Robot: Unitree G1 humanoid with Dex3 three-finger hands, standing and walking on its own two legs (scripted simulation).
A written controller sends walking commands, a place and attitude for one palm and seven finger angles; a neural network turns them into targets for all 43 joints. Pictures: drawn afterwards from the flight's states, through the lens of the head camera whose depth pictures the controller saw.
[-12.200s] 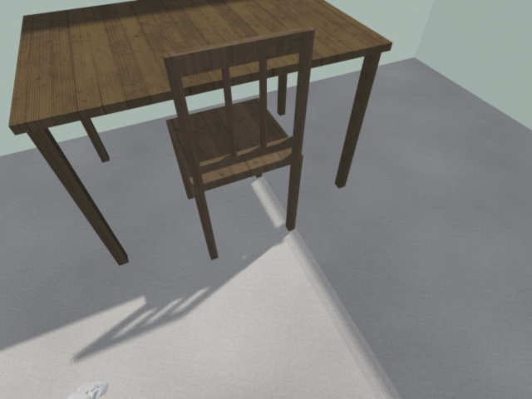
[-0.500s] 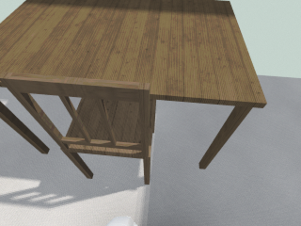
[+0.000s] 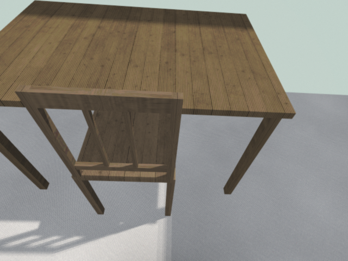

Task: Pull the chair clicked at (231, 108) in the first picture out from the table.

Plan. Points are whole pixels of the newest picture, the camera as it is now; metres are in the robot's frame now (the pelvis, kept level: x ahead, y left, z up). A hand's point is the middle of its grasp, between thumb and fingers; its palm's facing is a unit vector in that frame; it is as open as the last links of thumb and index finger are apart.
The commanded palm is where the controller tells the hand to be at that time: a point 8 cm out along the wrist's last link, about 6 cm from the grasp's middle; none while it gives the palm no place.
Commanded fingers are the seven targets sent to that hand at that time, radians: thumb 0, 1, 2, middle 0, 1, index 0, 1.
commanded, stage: come to a stop and stand still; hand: left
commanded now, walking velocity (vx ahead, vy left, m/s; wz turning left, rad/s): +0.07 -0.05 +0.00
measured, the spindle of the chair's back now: (98, 140) +0.46 +0.26 -0.08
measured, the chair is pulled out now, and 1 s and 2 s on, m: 0.00 0.00 0.00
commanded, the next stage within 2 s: look again from close up in 1.36 s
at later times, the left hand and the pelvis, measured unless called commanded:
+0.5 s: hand out of the picture -0.04 +0.09 -0.18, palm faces +0.04 -0.99 -0.10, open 7.4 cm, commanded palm none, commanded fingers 0.00 0.90 0.90 -0.20 -0.30 -0.20 -0.30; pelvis +0.00 -0.04 +0.00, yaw +0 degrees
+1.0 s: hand out of the picture -0.01 +0.10 -0.18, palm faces +0.01 -0.99 -0.15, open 7.4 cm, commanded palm none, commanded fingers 0.00 0.90 0.90 -0.20 -0.30 -0.20 -0.30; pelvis +0.02 -0.04 +0.00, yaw -2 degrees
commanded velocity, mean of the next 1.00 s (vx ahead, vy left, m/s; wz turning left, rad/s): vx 0.01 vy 0.00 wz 0.00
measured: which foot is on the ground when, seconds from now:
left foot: down 0.00-1.00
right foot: up 0.00-0.06, down 0.08-1.00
